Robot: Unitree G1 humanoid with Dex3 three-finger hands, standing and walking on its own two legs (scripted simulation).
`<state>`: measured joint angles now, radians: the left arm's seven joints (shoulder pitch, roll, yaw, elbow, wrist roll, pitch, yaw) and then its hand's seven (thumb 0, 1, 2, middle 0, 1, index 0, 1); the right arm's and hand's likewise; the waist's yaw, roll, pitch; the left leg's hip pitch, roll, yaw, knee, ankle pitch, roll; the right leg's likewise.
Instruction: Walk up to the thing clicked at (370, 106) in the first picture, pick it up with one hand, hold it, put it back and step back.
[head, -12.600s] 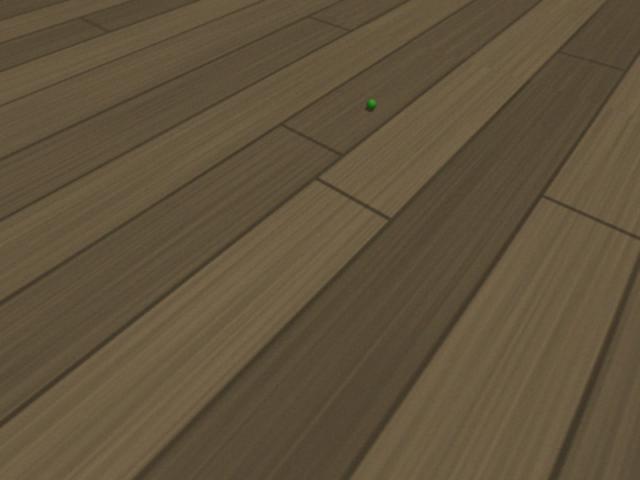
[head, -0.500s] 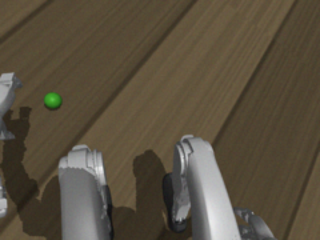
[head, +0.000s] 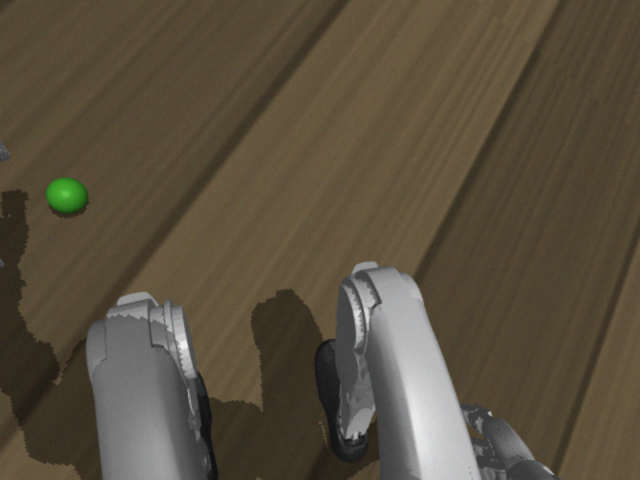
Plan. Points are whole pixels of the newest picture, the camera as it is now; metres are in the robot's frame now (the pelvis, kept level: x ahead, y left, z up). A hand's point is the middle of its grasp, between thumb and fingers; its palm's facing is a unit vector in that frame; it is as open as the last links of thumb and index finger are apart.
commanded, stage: rise first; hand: left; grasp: from above
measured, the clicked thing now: (67, 195) +0.49 +0.32 -0.31
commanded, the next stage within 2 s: approach in 1.92 s
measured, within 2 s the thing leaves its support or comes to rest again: neither
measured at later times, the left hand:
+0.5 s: hand out of the picture +0.43 +0.36 -0.18, palm faces -0.44 -0.11 -0.89, open 14.0 cm
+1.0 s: hand (0, 206) +0.44 +0.35 -0.19, palm faces -0.45 -0.11 -0.89, open 13.7 cm
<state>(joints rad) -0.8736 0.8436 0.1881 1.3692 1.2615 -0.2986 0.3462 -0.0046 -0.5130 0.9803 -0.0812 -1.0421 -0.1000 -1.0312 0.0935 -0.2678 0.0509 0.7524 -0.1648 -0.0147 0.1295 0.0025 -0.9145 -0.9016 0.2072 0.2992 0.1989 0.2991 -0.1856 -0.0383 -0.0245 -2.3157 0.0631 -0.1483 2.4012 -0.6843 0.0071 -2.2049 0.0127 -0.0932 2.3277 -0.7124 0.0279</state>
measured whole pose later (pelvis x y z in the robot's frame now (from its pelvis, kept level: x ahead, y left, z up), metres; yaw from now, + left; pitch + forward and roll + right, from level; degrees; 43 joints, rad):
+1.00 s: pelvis +0.00 +0.00 -0.01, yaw -2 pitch +32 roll -10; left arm -0.94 0.91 0.18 1.47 1.29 -0.29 0.38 0.00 -0.48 0.97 -0.15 -0.98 -0.14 -0.99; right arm 0.12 -0.27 0.12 0.74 -0.18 -0.04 0.15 0.00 -0.91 -0.90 0.21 0.30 0.20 0.30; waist -0.25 -0.05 0.01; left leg -2.36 0.06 -0.18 2.45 -0.67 0.01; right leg -2.23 0.02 -0.11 2.36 -0.70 0.04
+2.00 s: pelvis -0.01 +0.00 -0.02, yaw -1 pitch +31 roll -10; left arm -0.94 0.92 0.16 1.46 1.29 -0.30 0.36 0.00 -0.28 0.80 -0.33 -0.79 -0.33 -0.80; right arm 0.14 -0.28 0.13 0.73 -0.17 -0.04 0.15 0.00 -0.91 -0.90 0.21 0.30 0.20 0.30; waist -0.25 -0.06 0.02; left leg -2.36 0.05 -0.18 2.46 -0.66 0.01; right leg -2.22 0.02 -0.11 2.36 -0.68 0.04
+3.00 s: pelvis +0.00 +0.00 -0.02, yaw -2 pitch +31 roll -11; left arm -1.03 0.92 0.08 1.53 1.29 -0.28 0.39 -0.01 -0.45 0.96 -0.16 -0.94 -0.16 -0.95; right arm 0.12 -0.30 0.17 0.69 -0.18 -0.07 0.16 0.00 -0.91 -0.89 0.21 0.30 0.20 0.30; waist -0.29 -0.08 0.04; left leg -2.36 0.04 -0.20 2.47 -0.67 0.00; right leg -2.22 0.02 -0.13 2.37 -0.69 0.04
